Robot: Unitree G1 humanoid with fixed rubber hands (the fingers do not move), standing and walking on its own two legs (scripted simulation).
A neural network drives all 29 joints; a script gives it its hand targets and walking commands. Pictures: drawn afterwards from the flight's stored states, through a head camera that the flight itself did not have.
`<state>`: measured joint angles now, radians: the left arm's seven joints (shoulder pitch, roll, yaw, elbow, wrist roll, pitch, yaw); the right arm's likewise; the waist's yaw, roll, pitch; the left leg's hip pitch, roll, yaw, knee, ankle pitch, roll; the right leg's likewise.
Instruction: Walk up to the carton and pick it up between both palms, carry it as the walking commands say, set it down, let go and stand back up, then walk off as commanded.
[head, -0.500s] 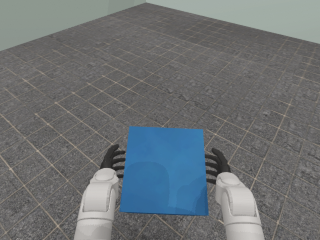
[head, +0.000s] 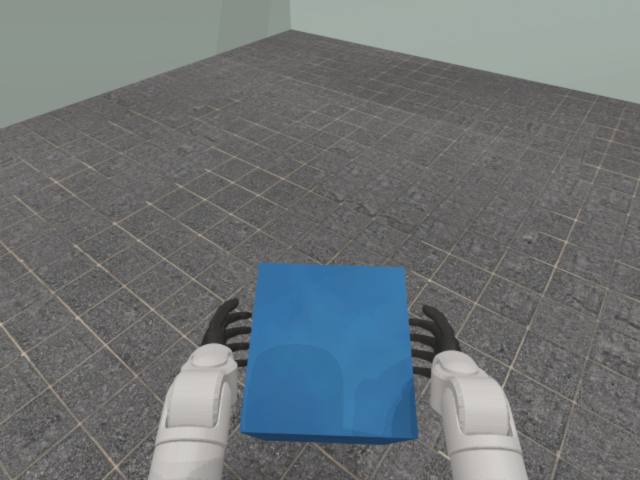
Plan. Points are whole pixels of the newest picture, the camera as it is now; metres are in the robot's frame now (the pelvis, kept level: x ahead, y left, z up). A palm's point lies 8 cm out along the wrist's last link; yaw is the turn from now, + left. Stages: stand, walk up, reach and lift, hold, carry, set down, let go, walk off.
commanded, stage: carry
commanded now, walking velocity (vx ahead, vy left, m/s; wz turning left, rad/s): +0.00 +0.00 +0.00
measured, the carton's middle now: (327, 362) +0.33 +0.00 -0.06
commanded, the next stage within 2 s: hold in 0.98 s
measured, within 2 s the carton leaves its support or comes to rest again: neither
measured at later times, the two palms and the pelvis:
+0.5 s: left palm (222, 350) +0.28 +0.14 +0.05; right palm (449, 357) +0.28 -0.15 +0.04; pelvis +0.00 -0.01 +0.00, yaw +0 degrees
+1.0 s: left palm (225, 349) +0.29 +0.13 +0.04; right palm (450, 357) +0.28 -0.15 +0.04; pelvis +0.01 +0.00 +0.00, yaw +0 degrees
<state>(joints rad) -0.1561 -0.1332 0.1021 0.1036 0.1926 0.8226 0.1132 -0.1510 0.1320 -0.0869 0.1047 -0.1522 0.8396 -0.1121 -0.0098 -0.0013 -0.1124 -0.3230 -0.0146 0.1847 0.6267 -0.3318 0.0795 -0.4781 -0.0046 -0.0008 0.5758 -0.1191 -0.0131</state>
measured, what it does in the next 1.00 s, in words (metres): stands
